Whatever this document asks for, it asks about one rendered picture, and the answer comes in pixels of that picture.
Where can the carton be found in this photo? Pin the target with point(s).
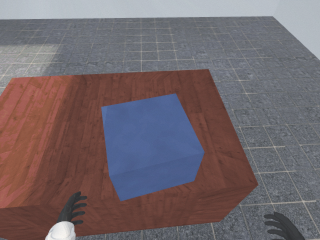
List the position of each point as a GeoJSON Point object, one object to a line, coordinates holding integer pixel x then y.
{"type": "Point", "coordinates": [150, 146]}

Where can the left robot forearm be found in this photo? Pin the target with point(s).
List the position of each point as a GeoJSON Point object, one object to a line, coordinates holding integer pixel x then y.
{"type": "Point", "coordinates": [62, 231]}

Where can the right robot hand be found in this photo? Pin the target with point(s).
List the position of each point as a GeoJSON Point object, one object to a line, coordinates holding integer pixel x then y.
{"type": "Point", "coordinates": [288, 230]}

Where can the left robot hand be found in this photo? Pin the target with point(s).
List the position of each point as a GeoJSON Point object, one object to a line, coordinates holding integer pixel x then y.
{"type": "Point", "coordinates": [67, 213]}

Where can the pedestal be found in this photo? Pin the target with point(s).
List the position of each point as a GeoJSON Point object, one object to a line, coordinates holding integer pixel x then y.
{"type": "Point", "coordinates": [52, 145]}

